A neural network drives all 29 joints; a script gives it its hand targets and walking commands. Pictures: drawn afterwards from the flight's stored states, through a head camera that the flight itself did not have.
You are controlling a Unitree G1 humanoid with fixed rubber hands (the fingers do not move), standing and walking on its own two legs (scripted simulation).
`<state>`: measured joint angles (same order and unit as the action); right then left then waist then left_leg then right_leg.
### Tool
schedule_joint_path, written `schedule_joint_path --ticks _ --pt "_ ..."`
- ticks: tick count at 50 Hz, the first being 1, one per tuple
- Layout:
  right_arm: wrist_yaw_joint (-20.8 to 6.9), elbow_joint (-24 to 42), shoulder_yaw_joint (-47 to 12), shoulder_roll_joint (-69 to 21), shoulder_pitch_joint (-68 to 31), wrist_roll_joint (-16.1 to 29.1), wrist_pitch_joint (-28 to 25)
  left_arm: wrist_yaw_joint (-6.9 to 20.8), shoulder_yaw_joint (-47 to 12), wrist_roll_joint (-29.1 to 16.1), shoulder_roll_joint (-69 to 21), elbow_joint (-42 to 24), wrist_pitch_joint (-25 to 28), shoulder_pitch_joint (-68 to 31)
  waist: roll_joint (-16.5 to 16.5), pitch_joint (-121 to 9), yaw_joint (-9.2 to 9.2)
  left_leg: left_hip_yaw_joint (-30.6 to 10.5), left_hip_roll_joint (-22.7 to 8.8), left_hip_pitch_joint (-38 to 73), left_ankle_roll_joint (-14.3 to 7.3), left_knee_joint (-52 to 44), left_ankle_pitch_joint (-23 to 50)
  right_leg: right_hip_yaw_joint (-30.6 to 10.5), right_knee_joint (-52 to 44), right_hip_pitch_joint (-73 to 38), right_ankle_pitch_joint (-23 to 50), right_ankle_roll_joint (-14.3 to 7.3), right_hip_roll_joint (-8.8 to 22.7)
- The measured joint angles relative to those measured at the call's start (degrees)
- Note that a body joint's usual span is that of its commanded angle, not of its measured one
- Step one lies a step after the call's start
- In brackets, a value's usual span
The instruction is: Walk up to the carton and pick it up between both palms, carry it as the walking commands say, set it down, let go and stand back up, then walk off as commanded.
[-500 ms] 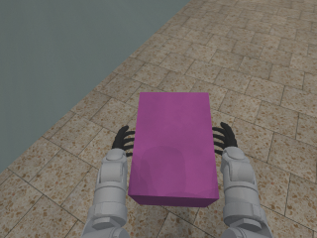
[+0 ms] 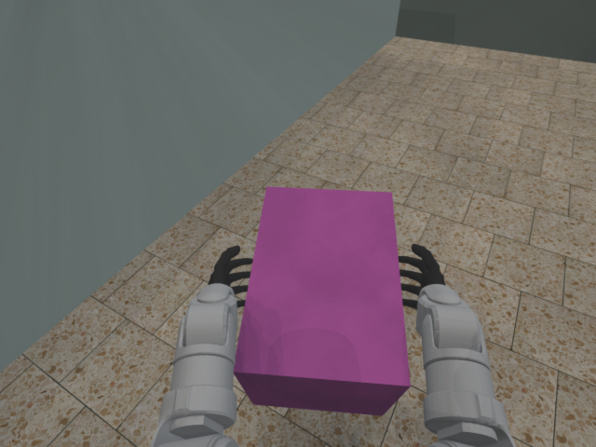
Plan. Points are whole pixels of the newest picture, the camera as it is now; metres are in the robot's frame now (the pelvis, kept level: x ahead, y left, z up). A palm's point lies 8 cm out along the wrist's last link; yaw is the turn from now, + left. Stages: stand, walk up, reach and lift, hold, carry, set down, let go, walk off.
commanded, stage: reach and lift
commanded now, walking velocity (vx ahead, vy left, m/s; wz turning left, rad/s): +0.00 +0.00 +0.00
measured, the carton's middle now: (322, 298) +0.35 -0.02 -0.02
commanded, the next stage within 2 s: hold in 1.14 s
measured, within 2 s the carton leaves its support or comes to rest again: neither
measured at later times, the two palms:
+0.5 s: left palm (216, 300) +0.30 +0.14 +0.05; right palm (425, 292) +0.30 -0.16 +0.06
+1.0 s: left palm (212, 310) +0.28 +0.14 +0.05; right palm (426, 298) +0.29 -0.16 +0.06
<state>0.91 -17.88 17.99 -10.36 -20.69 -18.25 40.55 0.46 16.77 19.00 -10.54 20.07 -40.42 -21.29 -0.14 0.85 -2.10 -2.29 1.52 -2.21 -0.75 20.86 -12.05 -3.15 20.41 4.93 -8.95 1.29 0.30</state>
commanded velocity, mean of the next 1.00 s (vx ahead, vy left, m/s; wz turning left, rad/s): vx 0.00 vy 0.00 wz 0.00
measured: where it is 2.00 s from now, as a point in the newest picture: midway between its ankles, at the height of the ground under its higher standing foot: outside the picture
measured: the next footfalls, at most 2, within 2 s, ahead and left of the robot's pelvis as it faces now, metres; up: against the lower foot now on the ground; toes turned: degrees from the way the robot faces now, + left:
none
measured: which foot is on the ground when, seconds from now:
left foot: down 0.00-1.00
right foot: down 0.00-1.00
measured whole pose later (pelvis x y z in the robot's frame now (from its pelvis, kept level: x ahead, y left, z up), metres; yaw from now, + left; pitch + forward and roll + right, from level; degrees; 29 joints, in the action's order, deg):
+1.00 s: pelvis +0.00 -0.01 +0.00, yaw +0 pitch -8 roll +0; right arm 0.4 -15.4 13.8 -9.4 -17.5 -17.4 43.7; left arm 0.5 13.0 17.1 -9.1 15.8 -44.0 -16.4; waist -0.5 0.6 0.3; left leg -2.9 0.7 -0.2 0.1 20.3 -12.0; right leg -2.7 20.1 3.0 -9.1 0.4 -0.5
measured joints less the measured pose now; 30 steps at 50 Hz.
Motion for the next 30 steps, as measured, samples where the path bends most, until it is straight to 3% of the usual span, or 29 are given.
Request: schedule_joint_path --ticks 14,30 --pt "-0.7 1.0 -1.8 0.3 1.0 -0.1 1.4 -1.0 -1.4 -0.5 0.4 -1.7 -1.5 1.4 -0.2 0.6 1.37 0.2 -0.3 1.2 0.2 -0.6 0.0 -0.2 -0.5 -1.0 0.1 -0.2 -0.3" --pt "-0.3 0.8 -2.1 0.2 0.7 -0.2 1.9 -0.3 -1.4 -0.5 0.6 -2.2 -2.1 1.9 -0.6 0.3 2.12 -0.4 -0.9 1.5 0.9 -0.9 0.1 0.3 -0.3 -1.2 -0.2 -0.8 -0.8"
